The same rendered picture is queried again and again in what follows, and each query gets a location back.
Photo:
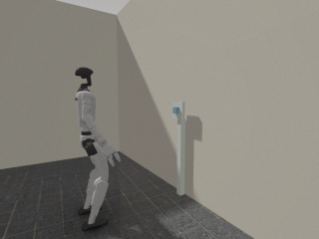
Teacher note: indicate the robot right forearm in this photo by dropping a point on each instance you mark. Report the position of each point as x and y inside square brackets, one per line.
[92, 127]

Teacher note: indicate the panel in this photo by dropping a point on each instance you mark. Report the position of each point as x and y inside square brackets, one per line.
[180, 154]

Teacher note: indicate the robot right upper arm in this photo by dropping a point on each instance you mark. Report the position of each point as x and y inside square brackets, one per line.
[86, 98]

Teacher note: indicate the humanoid robot torso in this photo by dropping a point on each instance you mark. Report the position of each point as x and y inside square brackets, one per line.
[85, 134]

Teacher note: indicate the right robot hand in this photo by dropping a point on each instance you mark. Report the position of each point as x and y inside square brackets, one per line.
[108, 150]

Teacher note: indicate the button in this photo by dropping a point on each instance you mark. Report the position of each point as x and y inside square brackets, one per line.
[175, 110]

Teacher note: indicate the left robot thigh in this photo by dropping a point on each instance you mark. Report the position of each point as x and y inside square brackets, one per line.
[94, 174]

